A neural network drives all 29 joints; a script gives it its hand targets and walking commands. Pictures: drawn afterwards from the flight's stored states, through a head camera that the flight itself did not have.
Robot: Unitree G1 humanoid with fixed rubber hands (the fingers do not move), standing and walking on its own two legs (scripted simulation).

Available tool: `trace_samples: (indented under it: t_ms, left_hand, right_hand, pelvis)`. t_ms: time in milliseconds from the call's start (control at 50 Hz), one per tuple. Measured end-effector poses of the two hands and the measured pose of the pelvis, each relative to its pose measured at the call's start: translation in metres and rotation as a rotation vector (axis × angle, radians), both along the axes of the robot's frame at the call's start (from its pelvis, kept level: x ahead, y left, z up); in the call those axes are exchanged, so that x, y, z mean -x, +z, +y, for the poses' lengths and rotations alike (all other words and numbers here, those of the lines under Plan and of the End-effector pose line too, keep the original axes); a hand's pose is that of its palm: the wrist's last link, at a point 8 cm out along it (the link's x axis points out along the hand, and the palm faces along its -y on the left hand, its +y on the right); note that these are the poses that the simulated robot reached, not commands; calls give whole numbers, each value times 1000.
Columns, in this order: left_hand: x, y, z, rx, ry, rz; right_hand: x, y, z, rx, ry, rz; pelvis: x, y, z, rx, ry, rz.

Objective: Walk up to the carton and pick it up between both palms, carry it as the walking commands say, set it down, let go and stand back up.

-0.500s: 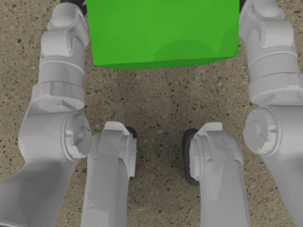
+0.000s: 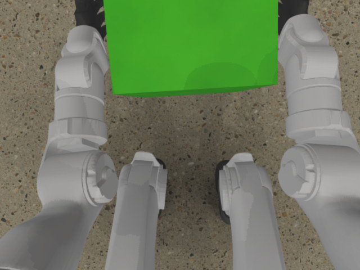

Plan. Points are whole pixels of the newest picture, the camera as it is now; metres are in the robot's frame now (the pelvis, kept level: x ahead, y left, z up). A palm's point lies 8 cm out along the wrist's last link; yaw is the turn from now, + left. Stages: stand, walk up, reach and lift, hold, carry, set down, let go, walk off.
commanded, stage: reach and lift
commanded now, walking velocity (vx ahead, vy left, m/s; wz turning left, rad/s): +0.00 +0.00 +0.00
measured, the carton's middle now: (189, 48) +0.52 +0.00 -0.18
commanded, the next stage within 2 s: none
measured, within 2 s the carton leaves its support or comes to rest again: neither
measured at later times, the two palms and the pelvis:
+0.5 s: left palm (65, 23) +0.52 +0.17 -0.03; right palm (319, 9) +0.53 -0.16 -0.03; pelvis +0.00 +0.00 +0.05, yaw +0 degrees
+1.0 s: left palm (20, 16) +0.49 +0.17 +0.05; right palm out of the picture +0.50 -0.16 +0.05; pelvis +0.00 +0.00 +0.11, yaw +0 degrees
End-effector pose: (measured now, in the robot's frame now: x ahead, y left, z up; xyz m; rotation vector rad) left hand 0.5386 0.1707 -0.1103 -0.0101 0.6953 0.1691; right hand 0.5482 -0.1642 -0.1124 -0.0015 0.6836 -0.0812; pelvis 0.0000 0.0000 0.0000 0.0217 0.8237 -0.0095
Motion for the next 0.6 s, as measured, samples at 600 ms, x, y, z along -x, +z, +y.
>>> trace_samples:
  t_ms: [600]
  left_hand:
    - [28, 94, 1, 4, 6, 6]
  right_hand:
    - [27, 94, 0, -6, -4, 9]
  pelvis:
    - [3, 65, -3, 3, 4, 1]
